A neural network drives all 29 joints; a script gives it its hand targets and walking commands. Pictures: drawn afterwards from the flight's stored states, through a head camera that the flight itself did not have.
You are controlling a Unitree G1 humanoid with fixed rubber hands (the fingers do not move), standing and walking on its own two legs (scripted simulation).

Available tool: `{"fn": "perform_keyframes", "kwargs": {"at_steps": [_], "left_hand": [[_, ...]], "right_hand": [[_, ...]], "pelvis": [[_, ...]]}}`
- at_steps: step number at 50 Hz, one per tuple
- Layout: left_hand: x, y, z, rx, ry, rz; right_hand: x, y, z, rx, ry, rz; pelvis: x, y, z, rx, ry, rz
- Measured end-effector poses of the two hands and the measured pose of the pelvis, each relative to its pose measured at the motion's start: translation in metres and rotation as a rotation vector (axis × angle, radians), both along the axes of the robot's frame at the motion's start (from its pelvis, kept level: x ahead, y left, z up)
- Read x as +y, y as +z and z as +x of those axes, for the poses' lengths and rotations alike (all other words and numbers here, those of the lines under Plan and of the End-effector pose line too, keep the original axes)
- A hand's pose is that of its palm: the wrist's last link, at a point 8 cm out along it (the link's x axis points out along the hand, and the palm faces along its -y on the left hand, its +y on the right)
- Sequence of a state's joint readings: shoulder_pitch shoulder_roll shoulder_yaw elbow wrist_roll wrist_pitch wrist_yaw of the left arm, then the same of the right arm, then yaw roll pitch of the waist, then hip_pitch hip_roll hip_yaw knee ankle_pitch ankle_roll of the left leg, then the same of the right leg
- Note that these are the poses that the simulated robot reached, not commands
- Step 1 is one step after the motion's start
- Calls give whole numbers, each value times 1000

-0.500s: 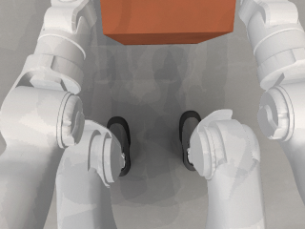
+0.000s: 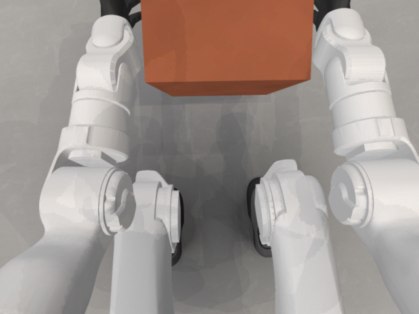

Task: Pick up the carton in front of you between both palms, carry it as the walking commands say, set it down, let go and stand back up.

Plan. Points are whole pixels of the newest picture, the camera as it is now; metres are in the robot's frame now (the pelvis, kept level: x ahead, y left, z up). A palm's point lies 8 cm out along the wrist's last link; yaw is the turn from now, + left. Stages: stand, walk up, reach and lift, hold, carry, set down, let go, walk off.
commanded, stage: reach and lift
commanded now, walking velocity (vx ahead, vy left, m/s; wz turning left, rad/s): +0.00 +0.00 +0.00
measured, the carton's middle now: (221, 29) +0.55 -0.04 -0.18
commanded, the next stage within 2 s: none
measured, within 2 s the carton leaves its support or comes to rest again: neither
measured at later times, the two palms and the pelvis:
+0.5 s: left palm out of the picture +0.50 +0.11 +0.07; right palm out of the picture +0.48 -0.19 +0.07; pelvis -0.01 +0.01 +0.12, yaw -1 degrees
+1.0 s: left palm out of the picture +0.45 +0.12 +0.23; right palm out of the picture +0.43 -0.18 +0.23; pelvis +0.04 +0.01 +0.26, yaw -2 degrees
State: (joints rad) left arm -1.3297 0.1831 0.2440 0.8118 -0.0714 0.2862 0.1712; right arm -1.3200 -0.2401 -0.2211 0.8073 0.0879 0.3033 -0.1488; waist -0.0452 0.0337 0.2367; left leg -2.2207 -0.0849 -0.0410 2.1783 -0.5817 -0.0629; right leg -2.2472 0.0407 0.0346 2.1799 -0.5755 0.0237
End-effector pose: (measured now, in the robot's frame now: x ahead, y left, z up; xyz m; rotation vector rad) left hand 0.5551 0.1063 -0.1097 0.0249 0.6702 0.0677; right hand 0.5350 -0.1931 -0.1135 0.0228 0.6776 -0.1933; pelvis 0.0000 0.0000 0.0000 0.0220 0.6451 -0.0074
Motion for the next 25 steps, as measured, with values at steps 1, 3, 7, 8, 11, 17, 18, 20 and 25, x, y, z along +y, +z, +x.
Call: {"fn": "perform_keyframes", "kwargs": {"at_steps": [1, 3, 7, 8, 11, 17, 18, 20, 25], "left_hand": [[-1, 12, -3, -1, 1, -4], [-5, 37, -10, -1, 0, -11], [-11, 80, -26, 17, -6, -27], [-12, 89, -29, 24, -8, -28], [-12, 112, -39, 37, -10, -22], [-1, 145, -47, 25, 6, -17], [1, 150, -48, 22, 9, -18], [3, 157, -49, 18, 12, -21], [6, 178, -54, 9, 15, -27]], "right_hand": [[-1, 12, -4, -2, -4, 4], [-5, 38, -12, -2, -16, 8], [-10, 84, -32, 14, -40, 13], [-11, 93, -37, 20, -42, 13], [-10, 116, -46, 35, -33, 7], [0, 148, -50, 25, -10, 1], [1, 152, -50, 22, -8, 1], [4, 160, -50, 18, -6, 0], [7, 182, -54, 8, -8, 0]], "pelvis": [[1, 4, 0, 16, -2, 1], [3, 15, 0, 42, -5, 0], [6, 42, -3, 65, -13, -6], [7, 49, -5, 68, -15, -7], [8, 67, -10, 75, -23, -6], [10, 92, -16, 83, -27, -4], [10, 96, -16, 85, -25, -4], [10, 102, -16, 88, -21, -6], [10, 121, -10, 93, -15, -10]]}}
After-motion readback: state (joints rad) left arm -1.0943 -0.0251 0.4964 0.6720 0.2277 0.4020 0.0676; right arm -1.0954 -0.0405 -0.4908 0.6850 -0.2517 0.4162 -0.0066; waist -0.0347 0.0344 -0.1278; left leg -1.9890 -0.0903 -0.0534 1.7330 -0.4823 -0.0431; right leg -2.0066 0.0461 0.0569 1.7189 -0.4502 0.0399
